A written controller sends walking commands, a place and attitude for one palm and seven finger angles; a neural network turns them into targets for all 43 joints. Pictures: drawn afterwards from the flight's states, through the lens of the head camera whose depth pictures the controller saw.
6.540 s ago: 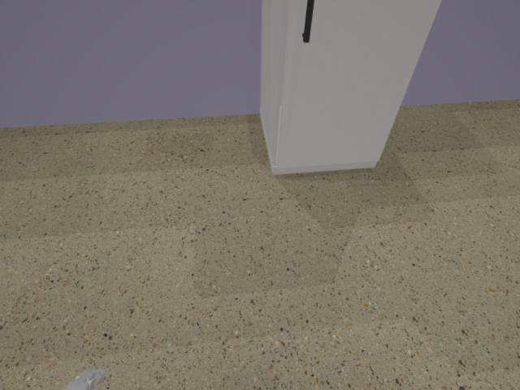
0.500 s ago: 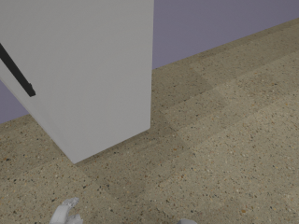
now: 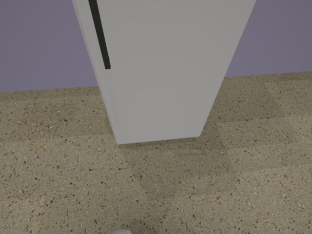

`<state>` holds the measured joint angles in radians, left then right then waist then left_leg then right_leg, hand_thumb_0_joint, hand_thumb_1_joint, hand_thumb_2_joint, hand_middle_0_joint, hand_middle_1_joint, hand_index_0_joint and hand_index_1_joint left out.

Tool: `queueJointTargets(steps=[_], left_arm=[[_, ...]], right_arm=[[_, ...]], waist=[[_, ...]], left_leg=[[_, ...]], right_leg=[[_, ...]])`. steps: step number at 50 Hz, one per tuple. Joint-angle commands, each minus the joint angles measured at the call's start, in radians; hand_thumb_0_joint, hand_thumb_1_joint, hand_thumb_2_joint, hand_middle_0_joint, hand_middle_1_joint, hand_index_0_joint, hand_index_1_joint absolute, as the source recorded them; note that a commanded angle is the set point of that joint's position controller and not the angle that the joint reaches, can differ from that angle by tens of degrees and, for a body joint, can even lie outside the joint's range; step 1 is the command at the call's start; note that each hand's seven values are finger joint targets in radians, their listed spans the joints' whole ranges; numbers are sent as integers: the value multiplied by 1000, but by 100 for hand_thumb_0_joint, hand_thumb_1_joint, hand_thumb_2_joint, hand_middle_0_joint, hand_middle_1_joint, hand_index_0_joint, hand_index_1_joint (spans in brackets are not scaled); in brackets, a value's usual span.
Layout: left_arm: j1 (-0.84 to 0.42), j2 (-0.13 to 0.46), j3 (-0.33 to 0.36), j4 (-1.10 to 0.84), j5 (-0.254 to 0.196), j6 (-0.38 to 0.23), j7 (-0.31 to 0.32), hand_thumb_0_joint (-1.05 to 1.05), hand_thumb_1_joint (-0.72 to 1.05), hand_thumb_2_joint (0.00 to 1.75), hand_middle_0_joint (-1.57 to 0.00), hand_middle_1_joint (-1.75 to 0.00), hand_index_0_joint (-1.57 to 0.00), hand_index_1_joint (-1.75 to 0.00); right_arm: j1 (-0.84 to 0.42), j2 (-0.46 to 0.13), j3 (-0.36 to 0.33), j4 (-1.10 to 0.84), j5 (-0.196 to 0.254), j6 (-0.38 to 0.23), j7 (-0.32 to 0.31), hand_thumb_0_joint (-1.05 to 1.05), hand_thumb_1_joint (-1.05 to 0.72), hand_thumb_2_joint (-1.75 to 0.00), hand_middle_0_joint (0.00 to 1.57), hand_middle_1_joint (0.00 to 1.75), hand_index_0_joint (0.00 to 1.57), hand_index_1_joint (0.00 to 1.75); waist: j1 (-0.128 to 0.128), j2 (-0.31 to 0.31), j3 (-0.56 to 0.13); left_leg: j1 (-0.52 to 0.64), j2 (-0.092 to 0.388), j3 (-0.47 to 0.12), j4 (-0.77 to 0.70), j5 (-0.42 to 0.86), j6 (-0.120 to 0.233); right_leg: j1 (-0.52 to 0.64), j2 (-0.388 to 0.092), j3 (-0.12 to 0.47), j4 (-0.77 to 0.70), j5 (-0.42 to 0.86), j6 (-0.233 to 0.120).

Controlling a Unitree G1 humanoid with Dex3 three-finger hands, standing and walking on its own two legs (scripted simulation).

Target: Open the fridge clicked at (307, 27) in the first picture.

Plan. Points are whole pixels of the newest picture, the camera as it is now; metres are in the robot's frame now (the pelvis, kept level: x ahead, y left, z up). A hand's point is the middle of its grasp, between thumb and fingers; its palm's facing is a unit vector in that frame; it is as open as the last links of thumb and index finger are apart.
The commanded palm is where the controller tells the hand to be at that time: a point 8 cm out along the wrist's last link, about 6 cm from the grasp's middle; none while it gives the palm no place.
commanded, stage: turn to face it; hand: left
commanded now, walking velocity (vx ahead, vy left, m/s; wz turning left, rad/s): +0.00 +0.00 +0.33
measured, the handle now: (94, 2) +0.66 +0.23 +0.22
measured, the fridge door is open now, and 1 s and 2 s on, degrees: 0 0 0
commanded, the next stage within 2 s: take the last steps up to it in 0.28 s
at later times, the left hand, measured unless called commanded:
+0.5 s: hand out of the picture +0.06 +0.22 -0.14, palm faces +0.14 -0.96 -0.25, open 7.4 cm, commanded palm none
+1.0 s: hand out of the picture -0.06 +0.11 -0.15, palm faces +0.32 -0.94 -0.14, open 7.4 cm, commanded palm none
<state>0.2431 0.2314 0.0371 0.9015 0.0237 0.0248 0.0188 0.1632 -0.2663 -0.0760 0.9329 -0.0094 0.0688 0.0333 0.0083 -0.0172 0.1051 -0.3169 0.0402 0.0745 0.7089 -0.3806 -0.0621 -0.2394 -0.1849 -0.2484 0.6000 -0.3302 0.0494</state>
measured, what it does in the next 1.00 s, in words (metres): steps on the spot: left foot, then right foot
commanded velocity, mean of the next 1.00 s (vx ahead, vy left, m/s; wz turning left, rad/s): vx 0.18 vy -0.02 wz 0.11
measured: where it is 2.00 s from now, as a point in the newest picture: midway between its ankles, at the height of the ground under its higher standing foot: (145, 224)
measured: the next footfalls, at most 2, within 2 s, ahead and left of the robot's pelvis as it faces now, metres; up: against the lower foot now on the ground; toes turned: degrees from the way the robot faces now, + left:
left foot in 0.02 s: +0.03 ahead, +0.12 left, +0.00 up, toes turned +6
right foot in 0.54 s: +0.05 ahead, -0.10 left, +0.00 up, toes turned +4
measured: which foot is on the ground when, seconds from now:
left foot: up 0.00-0.00, down 0.02-0.54, up 0.56-1.00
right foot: down 0.00-0.02, up 0.04-0.52, down 0.54-1.00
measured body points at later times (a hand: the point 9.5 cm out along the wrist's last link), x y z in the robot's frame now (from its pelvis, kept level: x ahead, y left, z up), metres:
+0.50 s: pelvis +0.00 +0.01 +0.01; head +0.01 +0.00 +0.46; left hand +0.06 +0.27 -0.13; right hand +0.07 -0.22 -0.15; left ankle -0.01 +0.12 -0.73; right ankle +0.01 -0.11 -0.71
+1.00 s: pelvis +0.10 +0.02 +0.01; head +0.12 +0.02 +0.46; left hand -0.07 +0.16 -0.13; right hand +0.19 -0.20 -0.15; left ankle +0.14 +0.16 -0.70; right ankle +0.01 -0.10 -0.73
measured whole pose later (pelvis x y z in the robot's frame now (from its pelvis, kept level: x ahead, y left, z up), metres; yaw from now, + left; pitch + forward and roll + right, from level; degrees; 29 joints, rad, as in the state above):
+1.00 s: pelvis +0.10 +0.02 +0.01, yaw +11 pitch +0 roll +0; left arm 0.53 0.07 0.01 1.17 0.03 -0.06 0.02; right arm 0.21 -0.17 -0.06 1.08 -0.02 0.01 0.02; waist 0.05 0.02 0.04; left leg -0.49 0.08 0.08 0.76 -0.26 0.00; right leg 0.03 0.00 -0.13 0.30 -0.33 -0.02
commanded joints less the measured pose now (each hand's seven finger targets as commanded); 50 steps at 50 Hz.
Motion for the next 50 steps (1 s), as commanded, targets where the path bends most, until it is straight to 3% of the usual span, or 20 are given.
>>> queueJointTargets(steps=[1,2,3,4,6,8,16,19,22,25,26,27,28,29,30,32,35,43,48,50], left_arm=[[10,113,45,-92,-19,-6,-1,0,90,90,-20,-30,-20,-30],[-46,95,27,-110,-12,2,5,0,90,90,-20,-30,-20,-30],[-66,110,29,-108,-9,9,6,0,90,90,-20,-30,-20,-30],[-75,93,32,-79,-7,12,10,0,90,90,-20,-30,-20,-30],[-70,112,38,-41,-11,12,2,0,90,90,-20,-30,-20,-30],[-24,110,37,-17,-11,9,-6,0,90,90,-20,-30,-20,-30],[-63,83,29,-19,-13,16,3,0,90,90,-20,-30,-20,-30],[-82,70,25,-24,-14,14,5,0,90,90,-20,-30,-20,-30],[-41,43,16,-5,-11,-3,-1,0,90,90,-20,-30,-20,-30],[69,37,16,45,-2,-26,-12,0,90,90,-20,-30,-20,-30],[116,65,23,67,6,-37,-10,0,90,90,-20,-30,-20,-30],[175,140,39,79,18,-49,0,0,90,90,-20,-30,-20,-30],[210,187,45,72,7,-45,4,0,90,90,-20,-30,-20,-30],[184,164,42,66,2,-47,9,0,90,90,-20,-30,-20,-30],[138,132,43,68,-3,-57,10,0,90,90,-20,-30,-20,-30],[100,54,19,74,-6,-69,6,0,90,90,-20,-30,-20,-30],[153,15,8,98,-10,-88,3,0,90,90,-20,-30,-20,-30],[319,-4,6,201,2,-113,11,0,90,90,-20,-30,-20,-30],[349,3,7,248,8,-102,14,0,90,90,-20,-30,-20,-30],[345,1,7,256,4,-96,15,0,90,90,-20,-30,-20,-30]], right_arm=[[148,-229,-45,-51,-10,-63,-17,0,-90,-90,20,30,20,30],[195,-271,-50,-30,-3,-54,-27,0,-90,-90,20,30,20,30],[174,-244,-42,-31,-6,-53,-34,0,-90,-90,20,30,20,30],[137,-204,-32,-28,-10,-61,-46,0,-90,-90,20,30,20,30],[54,-150,-10,-45,-10,-60,-54,0,-90,-90,20,30,20,30],[36,-138,-3,-49,-5,-69,-57,0,-90,-90,20,30,20,30],[78,-123,-4,-22,-8,-65,-56,0,-90,-90,20,30,20,30],[76,-116,-4,-13,-13,-61,-55,0,-90,-90,20,30,20,30],[79,-107,-4,1,-20,-63,-53,0,-90,-90,20,30,20,30],[64,-87,0,19,-14,-67,-51,0,-90,-90,20,30,20,30],[76,-45,5,28,-9,-69,-48,0,-90,-90,20,30,20,30],[92,29,21,14,2,-74,-46,0,-90,-90,20,30,20,30],[21,0,15,-26,-8,-68,-38,0,-90,-90,20,30,20,30],[6,-35,0,-24,-18,-66,-29,0,-90,-90,20,30,20,30],[22,-32,-3,0,-21,-62,-25,0,-90,-90,20,30,20,30],[83,-8,-8,50,-23,-57,-17,0,-90,-90,20,30,20,30],[137,34,-5,85,-21,-56,-14,0,-90,-90,20,30,20,30],[-12,45,2,49,-17,-81,-12,0,-90,-90,20,30,20,30],[-87,86,21,35,-8,-103,-11,0,-90,-90,20,30,20,30],[-59,88,26,48,-7,-113,-16,0,-90,-90,20,30,20,30]], waist=[[-74,288,-256],[-97,300,-268],[-84,190,-226],[-74,257,-195],[-42,221,-119],[-23,167,-143],[-35,143,-119],[-37,165,-100],[-29,163,-122],[25,94,-104],[40,-6,-85],[62,-249,-71],[91,-292,20],[69,-199,56],[42,-234,96],[-9,-112,112],[-18,-89,57],[33,-83,19],[50,-125,25],[34,-125,8]], left_leg=[[427,299,-378,-332,712,156],[388,397,-424,-321,948,263],[344,386,-339,-315,892,274],[302,319,-323,-324,883,250],[231,241,-254,-329,853,223],[270,206,-212,-328,844,210],[261,205,-283,-376,686,238],[202,201,-311,-391,579,242],[172,196,-355,-413,306,240],[-3,138,-328,-370,-55,190],[-121,66,-273,-268,-153,146],[-308,-64,-126,-3,-191,88],[-368,-58,-96,172,-211,76],[-366,-27,-121,270,-142,81],[-362,-4,-131,315,-63,84],[-305,18,-107,373,69,70],[-283,21,-75,395,183,48],[-408,68,-44,225,173,41],[-260,38,26,5,100,70],[-149,4,56,-76,108,88]], right_leg=[[-286,29,45,325,-122,40],[-319,56,152,444,-358,41],[-312,33,191,505,-302,28],[-321,35,215,525,-251,35],[-306,47,234,556,-145,36],[-291,62,218,538,-97,41],[-244,93,226,368,-85,46],[-185,106,225,278,-108,33],[-97,138,204,139,-117,11],[144,160,178,-126,16,-5],[260,115,237,-227,-9,-21],[342,-99,539,-378,-254,-96],[196,-248,724,-517,-437,-176],[92,-244,731,-561,-528,-205],[42,-200,694,-570,-488,-184],[-6,-118,504,-527,-287,-151],[43,-46,341,-499,-51,-129],[267,-88,352,-448,222,-208],[250,-89,306,-365,455,-208],[232,-70,283,-303,553,-195]])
